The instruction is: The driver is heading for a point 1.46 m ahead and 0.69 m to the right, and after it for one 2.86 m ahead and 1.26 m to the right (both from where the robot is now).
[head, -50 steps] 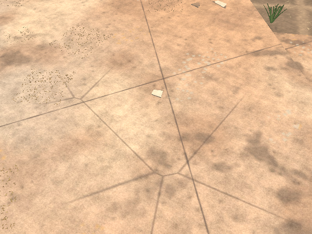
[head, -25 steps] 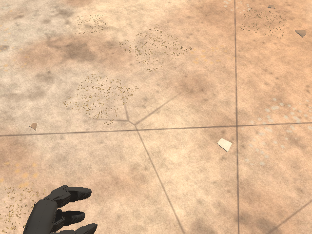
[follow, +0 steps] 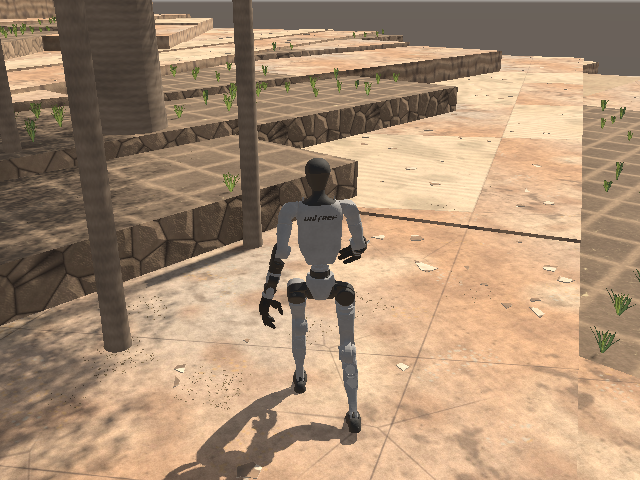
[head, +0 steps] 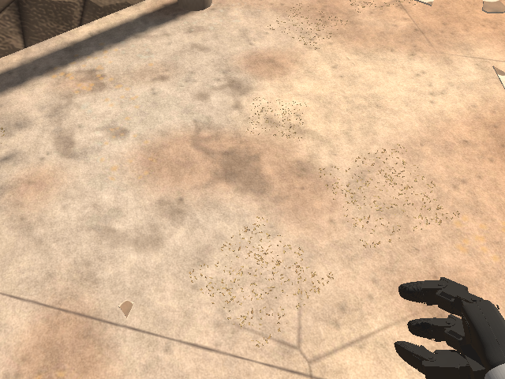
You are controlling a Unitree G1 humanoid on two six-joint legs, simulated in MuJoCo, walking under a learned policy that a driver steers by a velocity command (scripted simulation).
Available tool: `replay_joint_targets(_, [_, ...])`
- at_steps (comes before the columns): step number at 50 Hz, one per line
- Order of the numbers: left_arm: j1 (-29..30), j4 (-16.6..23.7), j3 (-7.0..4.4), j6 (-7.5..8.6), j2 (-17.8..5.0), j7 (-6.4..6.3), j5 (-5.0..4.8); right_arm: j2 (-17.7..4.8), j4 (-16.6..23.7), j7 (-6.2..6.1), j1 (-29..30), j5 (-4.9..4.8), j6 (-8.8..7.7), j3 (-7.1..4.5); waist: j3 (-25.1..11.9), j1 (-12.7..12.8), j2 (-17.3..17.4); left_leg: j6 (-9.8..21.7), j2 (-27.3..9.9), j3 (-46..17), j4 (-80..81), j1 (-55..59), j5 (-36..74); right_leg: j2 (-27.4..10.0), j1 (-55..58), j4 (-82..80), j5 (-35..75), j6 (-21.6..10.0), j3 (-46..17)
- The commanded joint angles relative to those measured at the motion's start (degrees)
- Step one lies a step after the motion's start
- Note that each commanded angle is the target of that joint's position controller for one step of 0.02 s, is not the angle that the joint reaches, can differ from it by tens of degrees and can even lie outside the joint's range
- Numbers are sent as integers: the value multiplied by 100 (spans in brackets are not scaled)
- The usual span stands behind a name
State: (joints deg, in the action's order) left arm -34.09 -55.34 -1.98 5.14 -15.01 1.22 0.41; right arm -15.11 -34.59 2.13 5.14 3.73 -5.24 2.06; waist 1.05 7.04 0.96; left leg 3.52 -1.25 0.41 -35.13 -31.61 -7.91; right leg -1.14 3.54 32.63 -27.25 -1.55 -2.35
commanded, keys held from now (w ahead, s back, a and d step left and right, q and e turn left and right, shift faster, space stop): w+e+shift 0.90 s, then w+shift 0.10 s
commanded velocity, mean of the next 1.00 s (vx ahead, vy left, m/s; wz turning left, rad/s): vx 1.00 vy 0.00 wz -0.86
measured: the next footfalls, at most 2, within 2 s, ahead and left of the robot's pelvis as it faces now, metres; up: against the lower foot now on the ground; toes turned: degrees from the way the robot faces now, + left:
right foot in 0.42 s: +0.56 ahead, -0.11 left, +0.00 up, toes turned -25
left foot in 0.84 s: +1.01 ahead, -0.17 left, +0.00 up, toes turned -48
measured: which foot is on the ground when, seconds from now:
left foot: down 0.00-0.42, up 0.44-0.82, down 0.84-1.00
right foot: up 0.00-0.40, down 0.42-0.82, up 0.84-1.00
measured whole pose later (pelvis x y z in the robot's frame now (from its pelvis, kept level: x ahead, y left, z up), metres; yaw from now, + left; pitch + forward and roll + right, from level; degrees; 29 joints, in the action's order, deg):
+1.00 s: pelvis +0.87 -0.22 +0.02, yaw -52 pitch +1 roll +2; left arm -12.1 -41.3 -4.0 1.2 -22.4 2.8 2.2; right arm -18.1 -42.6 -0.8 -17.0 2.6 -4.3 -2.5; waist 0.6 -0.8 -3.0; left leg -1.2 -1.4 4.3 -27.2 -13.9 -13.8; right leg 2.0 -29.3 72.8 -16.8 -6.0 -2.0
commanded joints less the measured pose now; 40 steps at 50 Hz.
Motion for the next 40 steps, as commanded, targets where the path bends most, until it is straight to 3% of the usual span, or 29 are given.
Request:
replay_joint_targets(1, [287,996,-99,78,-470,-43,-236,-1888,-534,-262,-3212,62,78,-709,-2563,-1491,1590,498,-2669,-4959,2037,5407,-3729,324,-4378,4800,159,-522,-348])
replay_joint_targets(2, [913,999,-171,-11,-747,-72,-138,-1351,-537,-258,-2547,-17,80,-634,-1327,-1283,771,484,-2254,-4016,2107,4574,-3727,-98,-4821,4818,892,-539,-278])
replay_joint_targets(3, [1255,1004,-157,-51,-691,-20,-62,-926,-556,-237,-2209,-76,29,-552,-625,-1182,407,469,-1989,-2985,2037,3793,-2596,-295,-4803,4480,1284,-501,-192])
replay_joint_targets(4, [1316,946,-157,-112,-601,33,-33,-763,-625,-221,-2072,-62,-7,-527,-354,-1001,316,394,-1746,-2286,2130,3298,-1647,-427,-4585,4306,1378,-434,-189])
replay_joint_targets(6, [1295,938,-142,-308,-373,126,78,-514,-842,-223,-2221,-161,-105,-467,-101,-731,452,308,-1549,-1331,2315,2722,-724,-609,-4326,4132,1376,-341,-173])
replay_joint_targets(8, [1796,1155,-123,-454,-219,195,102,-323,-1082,-201,-2381,-297,-198,-431,174,-655,314,156,-1392,-547,2535,2750,109,-705,-4733,4013,1533,-310,-81])
replay_joint_targets(9, [2056,1331,-85,-481,-155,236,124,-365,-1139,-196,-2457,-307,-236,-439,244,-634,421,164,-1445,-254,2595,2719,639,-733,-4870,3893,1757,-293,16])
replay_joint_targets(10, [2346,1461,-53,-482,-145,272,121,-287,-1194,-191,-2440,-300,-258,-424,362,-601,349,103,-1278,206,2663,2669,1175,-698,-4924,3655,2051,-298,155])
replay_joint_targets(12, [2815,1667,9,-468,-167,348,88,-345,-1238,-210,-2350,-259,-295,-436,502,-545,309,11,-1010,871,2808,2515,1629,-581,-4726,2896,2694,-362,412])
replay_joint_targets(14, [3264,1835,64,-450,-239,442,79,-543,-1305,-263,-2426,-267,-292,-464,680,-558,27,-139,-883,1378,2994,2485,2336,-367,-4191,1743,3119,-518,885])
replay_joint_targets(16, [3398,1870,84,-441,-318,470,82,-851,-1364,-324,-2662,-271,-278,-506,587,-514,61,-263,-935,1620,2622,2857,4619,86,-3495,1127,3262,-713,1351])
replay_joint_targets(18, [2739,1666,10,-442,-596,410,66,-1244,-1310,-430,-2720,-254,-143,-602,53,-96,394,-369,-1112,1606,1470,3405,6753,513,-2665,1009,2794,-883,1519])
replay_joint_targets(19, [1899,1445,-84,-440,-821,359,70,-1409,-1231,-470,-2527,-215,-34,-654,-376,372,504,-339,-1234,1531,356,3321,7229,665,-1772,1038,2471,-1012,1413])
replay_joint_targets(20, [695,1088,-237,-437,-1091,270,79,-1501,-1108,-472,-2233,-171,70,-690,-888,920,499,-246,-1326,1356,-1220,2858,6981,703,-524,923,2104,-1234,1076])
replay_joint_targets(21, [31,811,-409,-439,-1327,113,32,-1400,-1101,-379,-2155,-131,135,-698,-1046,1043,-9,-229,-827,1338,-3381,1910,3939,607,574,490,1741,-1431,571])
replay_joint_targets(22, [543,810,-533,-510,-1784,-7,-40,-510,-868,-271,-2134,-27,58,-473,-480,319,-1484,-377,217,1120,-5710,-123,-1876,-187,973,648,2572,-1686,-843])
replay_joint_targets(23, [857,1133,-637,-572,-2296,-5,113,-626,-179,-265,-2437,-199,-77,-423,-1699,-94,-1587,-497,436,-135,-6623,-1793,-2160,-1158,2334,-667,1341,-2862,-3738])
replay_joint_targets(24, [978,1281,-626,-577,-1980,-55,83,-867,-115,-269,-1957,-122,-227,-398,-1318,31,-436,-422,91,-611,-6083,-2155,-1660,-1399,1829,-1771,78,-2649,-4535])
replay_joint_targets(25, [1184,1200,-541,-542,-1602,-96,74,-949,-163,-258,-1821,-139,-277,-400,-390,-284,229,-405,-159,-610,-5348,-1974,-1258,-1267,736,-2063,46,-2342,-4191])
replay_joint_targets(26, [1356,1130,-487,-467,-1424,-112,55,-876,-180,-271,-1726,-70,-237,-376,14,-585,503,-468,-336,-592,-4858,-1552,-1251,-1029,-196,-2065,643,-2172,-3708])
replay_joint_targets(28, [1594,1166,-379,-275,-1184,-144,28,-766,-232,-267,-1874,75,36,-329,301,-985,616,-676,-582,-590,-4139,-747,-1390,-558,-1598,-2098,1515,-2050,-2851])
replay_joint_targets(29, [1608,1172,-355,-197,-1142,-127,2,-688,-172,-250,-1810,81,143,-310,349,-1050,545,-770,-671,-515,-3649,-503,-1494,-373,-2067,-2164,1613,-2017,-2558])
replay_joint_targets(31, [1595,1201,-385,-88,-1220,-103,-4,-538,159,-193,-1104,30,197,-238,547,-908,380,-865,-696,-241,-2466,-181,-827,-18,-2710,-2364,1999,-1922,-2095])
replay_joint_targets(34, [1411,1208,-471,-55,-1285,-41,-30,-325,424,-102,-370,-174,166,-137,424,-519,9,-770,-425,-84,-760,544,981,315,-2677,-2293,2682,-1500,-1801])
replay_joint_targets(37, [1168,1167,-535,-73,-1376,-24,-73,-514,512,-113,-181,-256,137,-187,157,-290,-264,-611,-164,-133,84,916,1346,102,-1795,-1931,3591,-1236,-2017])
replay_joint_targets(39, [1227,1199,-571,-99,-1493,-74,-38,-791,397,-178,-613,-246,111,-299,-154,-502,-332,-537,77,-226,499,1541,799,57,-1240,-1195,4542,-992,-2162])
replay_joint_targets(40, [1314,1213,-600,-103,-1662,-66,14,-1070,210,-247,-1310,-261,88,-427,-637,-876,-277,-475,225,-203,441,2289,153,110,-1086,-283,5193,-855,-2111])
Velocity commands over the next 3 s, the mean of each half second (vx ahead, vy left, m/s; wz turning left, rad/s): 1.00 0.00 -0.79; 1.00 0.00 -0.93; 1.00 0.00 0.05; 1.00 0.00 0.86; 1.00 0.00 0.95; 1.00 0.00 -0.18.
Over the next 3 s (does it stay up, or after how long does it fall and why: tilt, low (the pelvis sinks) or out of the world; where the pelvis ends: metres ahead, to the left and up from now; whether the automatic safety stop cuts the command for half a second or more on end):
stays up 2.35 -1.04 0.00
